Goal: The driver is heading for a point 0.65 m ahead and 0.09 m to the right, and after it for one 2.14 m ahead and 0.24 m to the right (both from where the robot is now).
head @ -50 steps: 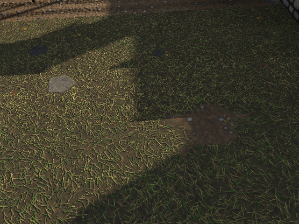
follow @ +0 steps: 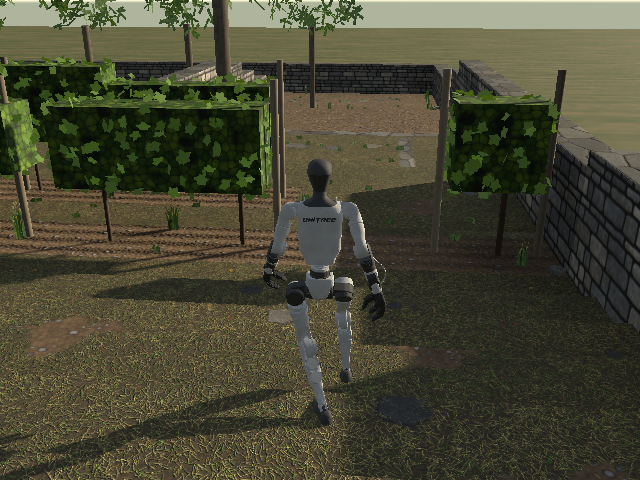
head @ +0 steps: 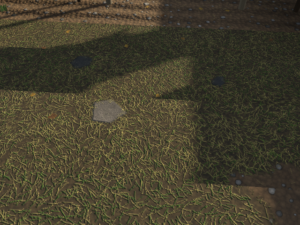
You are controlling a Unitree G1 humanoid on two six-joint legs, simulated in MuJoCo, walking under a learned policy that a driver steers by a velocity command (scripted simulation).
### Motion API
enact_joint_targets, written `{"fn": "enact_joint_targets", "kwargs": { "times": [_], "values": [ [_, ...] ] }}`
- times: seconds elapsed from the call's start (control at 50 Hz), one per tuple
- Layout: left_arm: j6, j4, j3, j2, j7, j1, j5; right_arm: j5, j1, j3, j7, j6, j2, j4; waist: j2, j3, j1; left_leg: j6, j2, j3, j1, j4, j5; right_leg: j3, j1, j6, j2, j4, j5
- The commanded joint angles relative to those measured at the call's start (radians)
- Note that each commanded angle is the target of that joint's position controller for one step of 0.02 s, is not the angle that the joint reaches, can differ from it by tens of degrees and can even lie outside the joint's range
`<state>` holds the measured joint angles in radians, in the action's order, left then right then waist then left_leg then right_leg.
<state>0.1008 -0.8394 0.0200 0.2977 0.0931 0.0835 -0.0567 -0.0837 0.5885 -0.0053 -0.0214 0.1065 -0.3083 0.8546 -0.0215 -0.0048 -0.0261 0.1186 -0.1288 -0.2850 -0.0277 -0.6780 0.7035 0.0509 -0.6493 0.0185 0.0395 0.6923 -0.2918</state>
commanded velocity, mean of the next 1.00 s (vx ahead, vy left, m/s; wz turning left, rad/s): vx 0.86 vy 0.00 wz -0.34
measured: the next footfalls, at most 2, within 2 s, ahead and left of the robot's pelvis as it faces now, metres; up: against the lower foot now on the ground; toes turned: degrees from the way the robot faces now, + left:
right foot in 0.16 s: +0.15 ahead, -0.08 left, -0.16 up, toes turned -18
left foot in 0.40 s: +0.53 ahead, +0.11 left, -0.16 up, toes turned -29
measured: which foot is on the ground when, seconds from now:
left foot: down 0.00-0.12, up 0.14-0.38, down 0.40-0.78, up 0.80-1.00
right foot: up 0.00-0.14, down 0.16-0.40, up 0.42-0.76, down 0.78-1.00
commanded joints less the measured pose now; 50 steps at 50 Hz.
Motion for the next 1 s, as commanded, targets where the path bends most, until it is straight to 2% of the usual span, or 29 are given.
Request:
{"fn": "enact_joint_targets", "kwargs": {
  "times": [0.02, 0.08, 0.1, 0.12, 0.14, 0.16, 0.18, 0.2, 0.22, 0.24, 0.26, 0.28, 0.32, 0.38, 0.4, 0.42, 0.44, 0.48, 0.56, 0.66, 0.72, 0.74, 0.78, 0.8, 0.82, 0.88, 0.94, 0.98, 1.0],
  "values": [
    [0.007, 0.076, 0.026, 0.105, 0.003, -0.086, 0.003, 0.003, 0.119, 0.010, 0.003, 0.011, -0.102, 0.002, 0.021, 0.130, 0.006, -0.262, 0.326, 0.216, 0.082, 0.114, -1.035, -0.030, -0.148, 0.035, -0.005, -0.002, 0.086],
    [-0.010, 0.000, 0.077, 0.190, -0.010, 0.157, -0.023, 0.028, -0.003, 0.006, 0.012, -0.003, -0.169, -0.059, 0.084, 0.166, 0.102, -0.450, 0.231, 0.025, -0.362, 0.005, -1.438, -0.214, 0.544, 0.060, -0.104, -0.015, 0.224],
    [-0.079, 0.009, 0.040, 0.052, -0.018, 0.093, 0.016, 0.146, 0.012, 0.010, -0.030, -0.047, -0.027, 0.017, -0.117, 0.109, 0.054, -0.216, 0.282, 0.058, -0.398, -0.374, -1.239, -0.343, 0.626, 0.064, -0.156, -0.054, -0.053],
    [-0.116, -0.014, 0.037, 0.009, -0.032, 0.247, 0.049, 0.103, -0.006, 0.008, -0.047, -0.064, -0.084, 0.009, -0.141, 0.047, 0.139, -0.186, 0.270, 0.066, -0.423, -0.655, -1.147, -0.282, 0.726, 0.120, -0.133, -0.133, -0.053],
    [-0.147, -0.086, 0.065, 0.024, -0.059, 0.514, 0.065, 0.094, -0.258, 0.049, -0.044, -0.072, -0.171, -0.048, -0.245, 0.027, 0.368, -0.204, 0.128, -0.021, -0.639, -1.254, -0.645, -0.179, 0.952, 0.267, -0.062, -0.393, -0.120],
    [-0.147, -0.142, 0.083, 0.122, -0.079, 0.599, 0.090, 0.066, -0.424, 0.049, -0.038, -0.066, -0.117, -0.148, -0.215, 0.061, 0.366, -0.175, 0.072, 0.055, -0.939, -1.479, 0.030, -0.044, 1.100, 0.337, 0.043, -0.340, -0.084],
    [-0.121, -0.126, 0.087, 0.225, -0.096, 0.584, 0.075, 0.076, -0.289, 0.023, -0.028, -0.047, -0.039, -0.229, -0.120, -0.069, 0.182, -0.175, 0.170, 0.250, -1.143, -1.419, 0.101, 0.178, 1.310, 0.386, 0.248, -0.046, -0.579],
    [-0.112, -0.106, 0.086, 0.215, -0.109, 0.582, 0.066, 0.055, -0.225, 0.008, -0.013, -0.032, -0.033, -0.244, 0.119, -0.171, 0.144, -0.171, 0.230, 0.378, -1.189, -1.288, 0.051, 0.334, 1.319, 0.438, 0.342, -0.092, -0.359],
    [-0.114, -0.090, 0.089, 0.210, -0.109, 0.518, 0.053, 0.003, -0.219, 0.004, 0.001, -0.029, -0.060, -0.233, 0.242, -0.054, 0.080, -0.139, 0.246, 0.378, -1.225, -1.153, 0.016, 0.333, 1.105, 0.396, 0.293, -0.204, 0.092],
    [-0.093, -0.040, 0.103, 0.269, -0.128, 0.346, 0.041, -0.003, -0.269, 0.002, 0.008, -0.025, -0.061, -0.283, 0.110, 0.065, -0.015, -0.117, 0.273, 0.437, -1.235, -0.902, -0.062, 0.423, 0.867, 0.361, 0.350, -0.356, 0.483],
    [-0.069, 0.034, 0.097, 0.275, -0.140, 0.105, 0.046, 0.017, -0.398, -0.006, 0.009, -0.035, -0.068, -0.341, 0.033, 0.253, -0.098, -0.172, 0.338, 0.451, -0.959, -0.436, -0.228, 0.435, 0.340, 0.308, 0.298, -0.597, 0.706],
    [-0.052, 0.070, 0.086, 0.242, -0.127, 0.006, 0.028, 0.017, -0.352, 0.000, 0.022, -0.045, -0.085, -0.279, 0.067, 0.271, -0.140, -0.196, 0.326, 0.414, -0.541, -0.222, -0.452, 0.319, -0.006, 0.287, 0.160, -0.596, 0.691],
    [-0.022, 0.066, 0.092, 0.213, -0.102, 0.069, 0.021, 0.077, -0.162, 0.029, 0.041, -0.071, -0.129, -0.165, 0.023, 0.148, -0.156, -0.212, 0.243, 0.288, -0.075, -0.211, -0.552, 0.261, -0.166, 0.274, 0.097, -0.476, 0.634],
    [-0.033, 0.077, 0.095, 0.183, -0.093, 0.087, 0.036, 0.076, 0.116, 0.066, 0.020, -0.050, -0.147, -0.045, 0.096, -0.023, -0.243, -0.213, 0.143, 0.198, 0.147, -0.105, -0.421, 0.164, -0.004, 0.188, -0.082, 0.031, 0.548],
    [-0.024, 0.122, 0.074, 0.106, -0.090, 0.008, 0.042, 0.046, 0.299, 0.089, 0.003, -0.040, -0.211, -0.012, 0.314, -0.101, -0.346, -0.201, 0.252, 0.378, 0.238, 0.056, -0.134, 0.067, -0.062, 0.133, -0.218, 0.493, 0.457],
    [-0.005, 0.208, 0.031, -0.062, -0.084, -0.010, 0.046, 0.053, 0.212, 0.062, -0.010, -0.039, -0.194, -0.050, 0.586, -0.069, -0.231, -0.177, 0.500, 0.998, 0.156, 0.400, 0.115, 0.094, -0.254, 0.136, -0.268, 0.858, 0.875],
    [-0.009, 0.234, 0.033, -0.045, -0.074, 0.117, 0.059, 0.060, -0.028, 0.067, -0.005, -0.049, -0.212, -0.116, 0.496, -0.050, -0.041, -0.073, 0.616, 1.393, 0.112, 0.605, 0.333, 0.098, -0.369, 0.154, -0.202, 0.949, 0.779],
    [-0.047, 0.194, 0.025, -0.057, -0.066, 0.103, 0.008, 0.057, -0.191, 0.078, -0.001, -0.048, -0.133, -0.121, 0.181, 0.114, -0.007, -0.022, 0.554, 1.024, -0.137, 0.446, 0.283, 0.051, -0.346, 0.129, -0.032, 0.910, 0.634],
    [-0.093, 0.253, 0.022, -0.051, -0.034, 0.019, 0.031, 0.044, -0.135, 0.052, 0.014, -0.023, 0.003, -0.009, 0.174, 0.119, 0.023, -0.043, 0.395, 0.591, -0.296, 0.454, -0.077, 0.106, -0.238, 0.093, -0.049, 0.688, 0.508],
    [-0.086, 0.296, 0.022, 0.024, -0.012, -0.150, 0.039, 0.097, -0.174, 0.089, 0.015, -0.001, -0.075, -0.004, 0.097, 0.110, 0.042, 0.017, 0.336, 0.370, -0.316, 0.647, -0.340, -0.079, 0.112, 0.040, 0.013, 0.059, 0.300],
    [-0.078, 0.257, 0.031, 0.036, -0.022, -0.125, 0.046, 0.091, -0.130, 0.109, 0.023, -0.014, -0.140, 0.008, 0.108, 0.099, 0.037, 0.030, 0.352, 0.336, -0.184, 0.622, -0.564, -0.092, 0.265, 0.042, -0.015, -0.052, 0.345],
    [-0.074, 0.229, 0.040, 0.053, -0.037, -0.061, 0.044, 0.083, -0.117, 0.112, 0.021, -0.016, -0.153, 0.013, 0.095, 0.067, 0.060, 0.030, 0.356, 0.329, -0.120, 0.517, -0.755, -0.101, 0.329, 0.045, -0.042, -0.076, 0.424],
    [-0.056, 0.068, 0.083, 0.118, -0.069, 0.411, 0.031, 0.068, -0.203, 0.129, 0.018, -0.022, -0.195, -0.011, 0.076, -0.169, 0.291, 0.000, 0.285, 0.273, -0.193, -0.053, -1.030, -0.078, 0.765, 0.064, -0.063, -0.054, 0.481],
    [-0.041, 0.035, 0.100, 0.208, -0.086, 0.544, 0.004, 0.047, -0.186, 0.109, 0.020, -0.024, -0.077, -0.025, -0.119, -0.233, 0.305, 0.009, 0.198, 0.307, -0.423, -0.487, -0.547, 0.134, 0.960, 0.056, 0.120, -0.075, 0.823],
    [-0.027, 0.073, 0.101, 0.264, -0.082, 0.444, 0.004, 0.103, 0.010, 0.069, 0.033, -0.020, 0.096, -0.073, -0.491, -0.355, 0.137, 0.006, 0.094, 0.394, -0.653, -0.769, -0.186, 0.597, 1.011, 0.066, 0.315, -0.370, 1.070],
    [-0.012, 0.098, 0.071, 0.057, -0.068, 0.142, 0.017, 0.086, -0.172, 0.107, 0.034, -0.054, -0.053, -0.029, -0.023, -0.014, 0.034, 0.010, 0.227, 0.400, -0.658, -0.647, -0.486, 0.371, 0.592, 0.120, 0.249, -0.450, 0.819],
    [0.020, 0.010, 0.067, 0.045, -0.081, 0.190, 0.045, 0.047, -0.230, 0.108, 0.062, -0.117, -0.015, -0.049, -0.072, 0.078, 0.004, -0.009, 0.277, 0.388, -0.633, -0.503, -0.482, 0.141, 0.519, 0.114, 0.207, -0.456, 0.583],
    [0.046, -0.037, 0.070, 0.064, -0.083, 0.269, 0.023, 0.036, -0.323, 0.107, 0.076, -0.136, -0.015, -0.082, -0.018, 0.084, 0.035, 0.000, 0.278, 0.375, -0.726, -0.468, -0.589, 0.069, 0.616, 0.132, 0.230, -0.428, 0.430],
    [0.069, -0.067, 0.049, -0.009, -0.090, 0.273, 0.025, 0.046, -0.369, 0.109, 0.082, -0.118, -0.007, -0.081, 0.037, 0.113, 0.011, 0.007, 0.269, 0.396, -0.740, -0.296, -0.728, -0.026, 0.609, 0.070, 0.180, -0.399, 0.447]
  ]
}}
